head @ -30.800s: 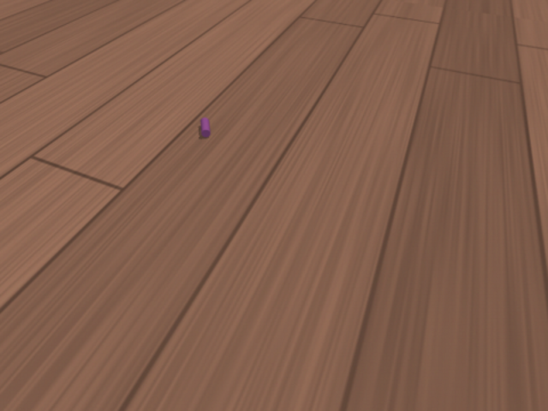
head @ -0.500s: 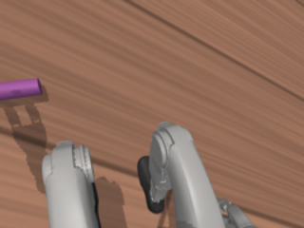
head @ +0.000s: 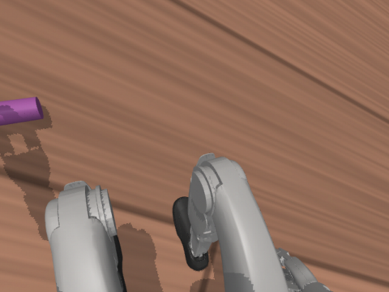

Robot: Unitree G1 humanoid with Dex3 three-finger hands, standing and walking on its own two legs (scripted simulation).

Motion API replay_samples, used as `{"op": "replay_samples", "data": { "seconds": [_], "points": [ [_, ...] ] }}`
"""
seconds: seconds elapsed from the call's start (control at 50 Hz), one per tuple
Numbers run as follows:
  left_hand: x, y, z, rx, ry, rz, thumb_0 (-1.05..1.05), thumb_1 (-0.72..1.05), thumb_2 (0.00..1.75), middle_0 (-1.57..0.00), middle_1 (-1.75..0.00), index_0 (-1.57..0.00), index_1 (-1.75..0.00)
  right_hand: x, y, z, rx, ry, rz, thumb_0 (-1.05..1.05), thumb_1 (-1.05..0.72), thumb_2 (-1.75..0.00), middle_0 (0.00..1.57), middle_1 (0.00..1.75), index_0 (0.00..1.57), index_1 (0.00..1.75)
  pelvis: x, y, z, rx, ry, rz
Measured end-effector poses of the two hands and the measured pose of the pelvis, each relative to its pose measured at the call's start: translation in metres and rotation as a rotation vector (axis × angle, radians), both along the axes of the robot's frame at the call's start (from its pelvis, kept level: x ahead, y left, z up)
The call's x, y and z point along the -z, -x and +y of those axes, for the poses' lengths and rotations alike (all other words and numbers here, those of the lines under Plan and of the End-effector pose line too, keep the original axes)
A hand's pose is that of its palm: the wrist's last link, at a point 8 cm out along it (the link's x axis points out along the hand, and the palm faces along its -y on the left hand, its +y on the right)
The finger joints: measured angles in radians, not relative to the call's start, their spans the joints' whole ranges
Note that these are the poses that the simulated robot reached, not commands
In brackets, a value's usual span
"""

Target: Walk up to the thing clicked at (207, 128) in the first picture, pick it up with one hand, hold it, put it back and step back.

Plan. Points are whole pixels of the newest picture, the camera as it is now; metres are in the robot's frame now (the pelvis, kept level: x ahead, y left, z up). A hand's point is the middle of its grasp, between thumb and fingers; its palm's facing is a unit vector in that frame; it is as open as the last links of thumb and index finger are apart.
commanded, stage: rise first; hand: left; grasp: from above
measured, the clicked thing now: (7, 112) +0.50 +0.32 -0.30
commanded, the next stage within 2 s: approach in 1.04 s
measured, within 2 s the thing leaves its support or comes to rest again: neither
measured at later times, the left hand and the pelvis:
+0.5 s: hand out of the picture +0.45 +0.35 -0.20, palm faces -0.44 -0.10 -0.89, open 14.0 cm; pelvis +0.00 +0.00 -0.01, yaw -1 degrees
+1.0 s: hand out of the picture +0.45 +0.35 -0.18, palm faces -0.44 -0.10 -0.89, open 14.0 cm; pelvis -0.01 +0.00 +0.00, yaw -1 degrees
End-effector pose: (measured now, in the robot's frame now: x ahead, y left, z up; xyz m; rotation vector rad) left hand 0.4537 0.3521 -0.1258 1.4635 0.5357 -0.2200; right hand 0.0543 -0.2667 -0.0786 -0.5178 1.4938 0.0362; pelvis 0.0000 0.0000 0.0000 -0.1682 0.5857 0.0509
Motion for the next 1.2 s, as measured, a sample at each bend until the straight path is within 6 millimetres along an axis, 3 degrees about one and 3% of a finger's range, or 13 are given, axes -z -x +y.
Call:
{"op": "replay_samples", "data": {
  "seconds": [0.4, 0.7, 1.2],
  "points": [
    [0.015, -0.004, 0.003, 0.004, -0.005, -0.017, 0.00, -0.49, 0.98, -0.14, -0.93, -0.13, -0.94, -0.007, 0.011, 0.008, -0.001, 0.022, 0.005, 0.00, -0.91, -0.90, 0.20, 0.29, 0.20, 0.30, 0.005, 0.001, 0.005, 0.004, 0.021, -0.012],
    [0.001, -0.005, 0.005, -0.007, -0.012, -0.008, 0.00, -0.51, 1.00, -0.12, -0.94, -0.11, -0.96, -0.003, 0.010, 0.005, -0.008, -0.004, -0.014, 0.00, -0.91, -0.90, 0.20, 0.30, 0.20, 0.30, 0.005, 0.004, 0.003, 0.003, 0.015, -0.021],
    [-0.001, -0.004, 0.002, 0.017, -0.025, -0.002, 0.00, -0.52, 1.02, -0.12, -0.95, -0.10, -0.97, -0.007, 0.012, 0.010, 0.001, 0.001, -0.019, 0.00, -0.91, -0.90, 0.20, 0.29, 0.20, 0.30, 0.002, 0.005, 0.005, 0.000, 0.018, -0.013]
  ]
}}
